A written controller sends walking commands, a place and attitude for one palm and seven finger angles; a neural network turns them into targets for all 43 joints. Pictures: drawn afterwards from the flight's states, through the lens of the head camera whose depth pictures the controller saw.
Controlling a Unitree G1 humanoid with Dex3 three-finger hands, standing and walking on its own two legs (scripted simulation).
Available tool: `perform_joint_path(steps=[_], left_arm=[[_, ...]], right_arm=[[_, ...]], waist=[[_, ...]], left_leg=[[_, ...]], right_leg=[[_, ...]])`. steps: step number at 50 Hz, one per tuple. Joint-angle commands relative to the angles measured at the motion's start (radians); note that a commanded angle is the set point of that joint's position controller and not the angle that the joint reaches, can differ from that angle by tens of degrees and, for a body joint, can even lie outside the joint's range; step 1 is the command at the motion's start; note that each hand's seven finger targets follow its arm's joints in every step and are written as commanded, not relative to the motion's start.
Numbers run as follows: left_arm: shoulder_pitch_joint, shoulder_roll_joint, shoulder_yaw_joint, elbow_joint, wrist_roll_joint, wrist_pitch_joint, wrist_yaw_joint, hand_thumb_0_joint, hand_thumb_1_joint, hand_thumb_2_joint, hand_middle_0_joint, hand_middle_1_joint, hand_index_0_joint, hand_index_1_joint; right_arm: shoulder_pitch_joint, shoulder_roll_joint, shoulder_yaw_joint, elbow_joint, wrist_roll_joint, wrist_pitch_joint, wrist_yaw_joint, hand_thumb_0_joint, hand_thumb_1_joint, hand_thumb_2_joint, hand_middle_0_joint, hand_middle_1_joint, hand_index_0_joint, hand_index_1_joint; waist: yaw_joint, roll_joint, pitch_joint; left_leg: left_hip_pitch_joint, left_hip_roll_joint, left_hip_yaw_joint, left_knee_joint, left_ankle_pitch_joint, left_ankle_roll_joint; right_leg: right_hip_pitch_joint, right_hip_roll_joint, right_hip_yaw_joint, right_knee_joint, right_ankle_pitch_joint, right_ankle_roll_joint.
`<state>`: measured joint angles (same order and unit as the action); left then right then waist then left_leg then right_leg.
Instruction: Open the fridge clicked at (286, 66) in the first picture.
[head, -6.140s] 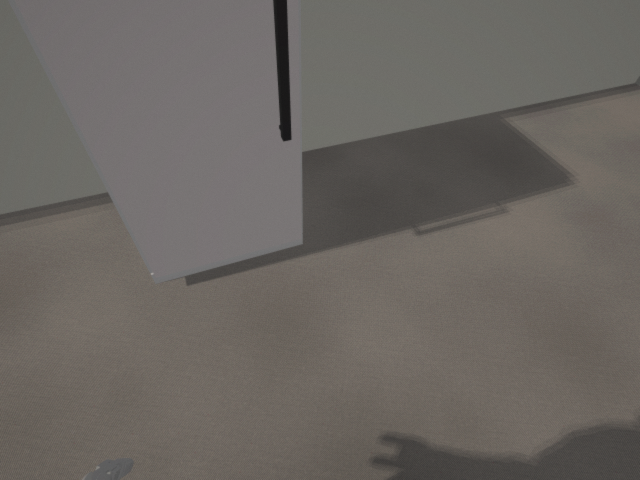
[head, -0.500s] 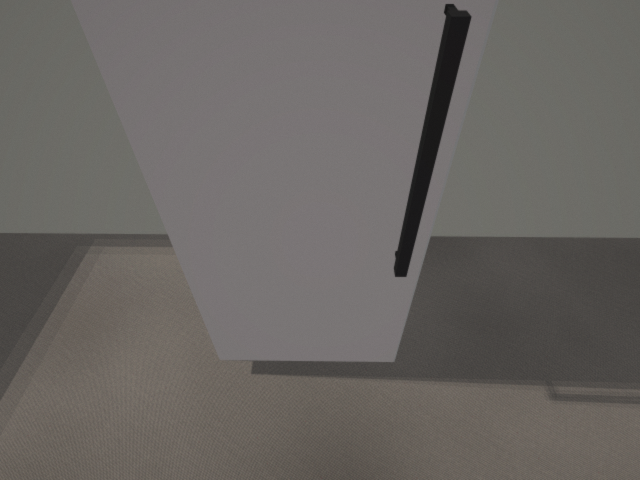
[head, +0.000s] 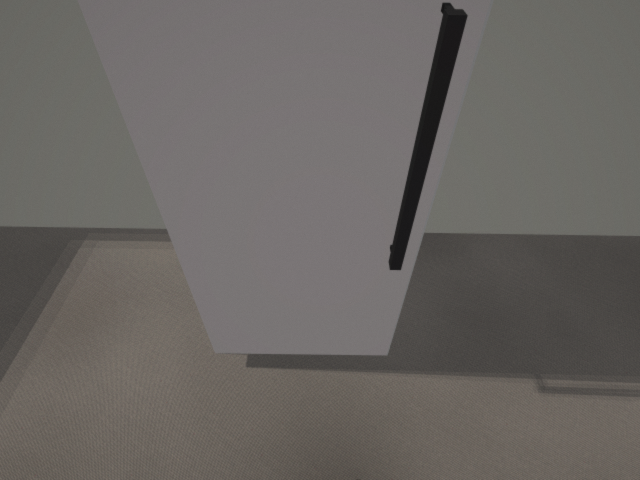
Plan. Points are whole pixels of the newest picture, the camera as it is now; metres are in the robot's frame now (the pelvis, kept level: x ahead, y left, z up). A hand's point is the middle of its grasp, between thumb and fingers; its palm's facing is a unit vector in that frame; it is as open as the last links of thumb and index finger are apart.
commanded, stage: look again from close up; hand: right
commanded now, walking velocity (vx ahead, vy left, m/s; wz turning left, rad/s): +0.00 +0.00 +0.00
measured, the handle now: (414, 166) +0.60 -0.13 +0.08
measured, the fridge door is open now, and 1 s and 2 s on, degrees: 0 0 0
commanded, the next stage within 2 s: none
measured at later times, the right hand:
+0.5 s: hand out of the picture -0.07 -0.23 -0.17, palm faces +0.01 +0.96 -0.28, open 7.4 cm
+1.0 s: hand out of the picture -0.05 -0.21 -0.16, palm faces -0.01 +0.97 -0.22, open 7.4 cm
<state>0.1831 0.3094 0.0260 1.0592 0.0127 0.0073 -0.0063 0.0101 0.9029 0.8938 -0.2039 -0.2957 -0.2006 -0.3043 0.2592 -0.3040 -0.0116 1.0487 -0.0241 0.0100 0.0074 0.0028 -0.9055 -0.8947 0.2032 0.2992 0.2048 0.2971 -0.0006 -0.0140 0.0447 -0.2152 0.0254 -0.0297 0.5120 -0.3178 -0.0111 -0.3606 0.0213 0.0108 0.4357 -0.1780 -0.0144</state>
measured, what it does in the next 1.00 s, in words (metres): steps on the spot: left foot, then right foot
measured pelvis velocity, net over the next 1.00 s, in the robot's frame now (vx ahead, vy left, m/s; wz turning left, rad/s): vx -0.06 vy -0.02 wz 0.02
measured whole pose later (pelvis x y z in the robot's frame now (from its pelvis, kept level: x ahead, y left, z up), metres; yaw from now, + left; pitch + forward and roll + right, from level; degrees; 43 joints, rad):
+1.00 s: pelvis -0.06 -0.02 +0.01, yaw +1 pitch -1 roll +0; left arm 0.25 0.18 -0.01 1.11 0.01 -0.01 0.01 0.01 0.90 0.89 -0.20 -0.30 -0.20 -0.30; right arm 0.26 -0.20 0.00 1.11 -0.01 0.00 -0.01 0.00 -0.91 -0.89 0.20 0.30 0.20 0.30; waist 0.00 -0.01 0.02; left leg -0.23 0.02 0.03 0.43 -0.20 0.00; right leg -0.24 0.00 0.00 0.40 -0.15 0.01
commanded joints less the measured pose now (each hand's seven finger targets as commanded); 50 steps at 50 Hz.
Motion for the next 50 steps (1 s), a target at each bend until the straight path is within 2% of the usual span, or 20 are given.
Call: perform_joint_path(steps=[1,5,8,10,12,14,16,17,18,19,21,22,25,26,27,28,29,31,39,50], left_arm=[[0.000,0.175,0.044,-0.063,0.005,-0.013,0.014,0.000,0.900,0.900,-0.200,-0.300,-0.200,-0.300],[0.079,0.161,0.050,-0.047,0.010,-0.005,0.017,0.000,0.900,0.900,-0.200,-0.300,-0.200,-0.300],[0.130,0.174,0.057,-0.049,0.016,-0.007,0.018,0.000,0.900,0.900,-0.200,-0.300,-0.200,-0.300],[0.024,0.238,0.064,-0.089,0.017,-0.021,0.026,0.000,0.900,0.900,-0.200,-0.300,-0.200,-0.300],[-0.096,0.243,0.063,-0.128,0.016,-0.018,0.027,0.000,0.900,0.900,-0.200,-0.300,-0.200,-0.300],[-0.109,0.219,0.062,-0.137,0.023,-0.015,0.029,0.000,0.900,0.900,-0.200,-0.300,-0.200,-0.300],[-0.082,0.187,0.064,-0.124,0.021,0.005,0.032,0.000,0.900,0.900,-0.200,-0.300,-0.200,-0.300],[-0.058,0.134,0.058,-0.121,0.009,0.019,0.029,0.000,0.900,0.900,-0.200,-0.300,-0.200,-0.300],[-0.009,0.052,0.050,-0.116,-0.004,0.024,0.031,0.000,0.900,0.900,-0.200,-0.300,-0.200,-0.300],[0.012,0.134,0.078,-0.109,0.006,0.035,0.028,0.000,0.900,0.900,-0.200,-0.300,-0.200,-0.300],[0.084,0.150,0.084,-0.083,-0.001,0.020,0.007,0.000,0.900,0.900,-0.200,-0.300,-0.200,-0.300],[0.120,0.128,0.073,-0.079,-0.003,0.004,0.004,0.000,0.900,0.900,-0.200,-0.300,-0.200,-0.300],[0.074,0.050,0.035,-0.090,-0.008,-0.021,0.011,0.000,0.900,0.900,-0.200,-0.300,-0.200,-0.300],[0.078,0.039,0.023,-0.081,-0.006,-0.026,0.017,0.000,0.900,0.900,-0.200,-0.300,-0.200,-0.300],[0.076,0.052,0.017,-0.074,-0.005,-0.033,0.023,0.000,0.900,0.900,-0.200,-0.300,-0.200,-0.300],[0.059,0.100,0.020,-0.078,-0.001,-0.041,0.026,0.000,0.900,0.900,-0.200,-0.300,-0.200,-0.300],[0.031,0.133,0.020,-0.086,0.005,-0.040,0.031,0.000,0.900,0.900,-0.200,-0.300,-0.200,-0.300],[-0.013,0.129,0.019,-0.071,0.006,-0.038,0.025,0.000,0.900,0.900,-0.200,-0.300,-0.200,-0.300],[0.046,0.048,0.004,-0.017,0.005,-0.031,0.022,0.000,0.900,0.900,-0.200,-0.300,-0.200,-0.300],[0.105,-0.016,-0.011,0.021,0.003,-0.031,0.025,0.000,0.900,0.900,-0.200,-0.300,-0.200,-0.300]], right_arm=[[-0.008,-0.199,-0.044,-0.057,0.002,-0.015,-0.011,0.000,-0.900,-0.900,0.200,0.300,0.200,0.300],[-0.092,-0.206,-0.054,-0.077,0.001,-0.007,-0.016,0.000,-0.900,-0.900,0.200,0.300,0.200,0.300],[-0.106,-0.183,-0.055,-0.091,0.001,0.001,-0.016,0.000,-0.900,-0.900,0.200,0.300,0.200,0.300],[0.043,-0.146,-0.063,-0.055,0.007,0.013,-0.012,0.000,-0.900,-0.900,0.200,0.300,0.200,0.300],[0.210,-0.108,-0.067,-0.010,0.000,0.027,-0.006,0.000,-0.900,-0.900,0.200,0.300,0.200,0.300],[0.258,-0.088,-0.065,-0.002,0.000,0.024,-0.005,0.000,-0.900,-0.900,0.200,0.300,0.200,0.300],[0.338,-0.080,-0.063,0.015,0.004,0.028,-0.008,0.000,-0.900,-0.900,0.200,0.300,0.200,0.300],[0.360,-0.106,-0.063,0.013,-0.004,0.028,-0.013,0.000,-0.900,-0.900,0.200,0.300,0.200,0.300],[0.263,-0.164,-0.058,-0.016,-0.016,0.015,-0.021,0.000,-0.900,-0.900,0.200,0.300,0.200,0.300],[0.028,-0.191,-0.063,-0.094,-0.012,0.007,-0.028,0.000,-0.900,-0.900,0.200,0.300,0.200,0.300],[-0.210,-0.188,-0.061,-0.165,-0.004,-0.036,-0.036,0.000,-0.900,-0.900,0.200,0.300,0.200,0.300],[-0.208,-0.169,-0.055,-0.164,-0.009,-0.049,-0.035,0.000,-0.900,-0.900,0.200,0.300,0.200,0.300],[-0.043,-0.137,-0.045,-0.094,-0.006,-0.041,-0.029,0.000,-0.900,-0.900,0.200,0.300,0.200,0.300],[-0.008,-0.133,-0.041,-0.072,0.001,-0.034,-0.025,0.000,-0.900,-0.900,0.200,0.300,0.200,0.300],[0.016,-0.112,-0.032,-0.058,0.008,-0.029,-0.023,0.000,-0.900,-0.900,0.200,0.300,0.200,0.300],[0.044,-0.083,-0.026,-0.056,0.013,-0.025,-0.017,0.000,-0.900,-0.900,0.200,0.300,0.200,0.300],[0.056,-0.072,-0.027,-0.056,0.013,-0.028,-0.015,0.000,-0.900,-0.900,0.200,0.300,0.200,0.300],[0.020,-0.083,-0.025,-0.028,0.006,-0.016,-0.018,0.000,-0.900,-0.900,0.200,0.300,0.200,0.300],[0.028,-0.057,-0.012,0.012,0.008,-0.027,-0.016,0.000,-0.900,-0.900,0.200,0.300,0.200,0.300],[0.035,-0.019,-0.006,0.020,0.013,-0.033,-0.025,0.000,-0.900,-0.900,0.200,0.300,0.200,0.300]], waist=[[0.010,0.061,-0.003],[0.053,0.098,0.012],[0.062,-0.019,0.021],[-0.026,-0.221,-0.006],[-0.108,-0.212,-0.045],[-0.113,-0.168,-0.016],[-0.113,-0.130,-0.009],[-0.111,0.021,0.008],[-0.054,0.273,0.031],[0.005,0.240,0.079],[0.102,0.135,0.086],[0.104,0.126,0.070],[0.022,0.132,0.047],[0.016,0.118,0.032],[0.010,0.060,0.021],[-0.011,-0.062,0.017],[-0.034,-0.079,0.017],[-0.038,-0.110,0.030],[-0.012,0.027,-0.009],[0.000,0.053,0.015]], left_leg=[[-0.189,0.071,-0.103,-0.194,-0.336,0.074],[-0.315,0.094,-0.111,-0.193,-0.392,0.090],[-0.298,0.027,-0.050,-0.039,-0.358,0.068],[-0.023,-0.087,0.061,0.278,-0.196,0.041],[0.129,-0.078,0.085,0.430,-0.189,0.058],[0.134,-0.063,0.104,0.295,-0.212,0.072],[0.192,-0.058,0.093,-0.015,-0.206,0.086],[0.196,0.002,-0.003,-0.241,-0.246,0.101],[0.035,0.215,-0.300,-0.414,-0.412,0.143],[-0.208,0.319,-0.352,-0.446,-0.430,0.182],[-0.345,0.250,-0.231,-0.396,-0.306,0.199],[-0.291,0.205,-0.155,-0.340,-0.197,0.185],[-0.112,0.170,-0.129,-0.227,-0.034,0.168],[-0.137,0.149,-0.111,-0.180,-0.044,0.137],[-0.175,0.105,-0.086,-0.136,-0.090,0.098],[-0.184,0.056,-0.052,-0.082,-0.073,0.058],[-0.099,0.042,-0.027,-0.089,-0.043,0.036],[0.040,0.034,0.008,-0.076,-0.024,0.025],[0.004,0.074,-0.044,-0.202,-0.071,0.033],[-0.048,0.085,-0.060,-0.221,-0.059,0.042]], right_leg=[[0.118,-0.060,0.107,-0.038,-0.291,0.000],[0.192,-0.032,0.075,0.108,-0.236,0.006],[0.122,-0.077,0.174,-0.014,-0.384,-0.015],[-0.134,-0.212,0.383,-0.346,-0.632,-0.053],[-0.247,-0.222,0.324,-0.401,-0.576,-0.086],[-0.205,-0.196,0.254,-0.389,-0.496,-0.079],[-0.146,-0.147,0.195,-0.323,-0.456,-0.027],[-0.169,-0.059,0.095,-0.165,-0.414,0.021],[-0.147,0.055,-0.010,0.186,-0.260,0.048],[-0.114,0.028,0.062,0.440,-0.167,0.023],[0.016,-0.019,0.080,0.608,-0.122,0.002],[0.036,-0.027,0.051,0.542,-0.131,-0.001],[0.088,-0.034,-0.009,0.135,-0.161,-0.009],[0.185,-0.028,-0.017,-0.007,-0.091,-0.007],[0.259,-0.049,0.030,-0.083,-0.066,-0.012],[0.251,-0.150,0.160,-0.127,-0.050,-0.042],[0.129,-0.212,0.222,-0.157,-0.100,-0.072],[-0.033,-0.187,0.238,-0.262,-0.377,-0.067],[0.059,-0.110,0.123,-0.181,-0.242,-0.022],[0.104,-0.098,0.069,-0.122,-0.100,-0.007]])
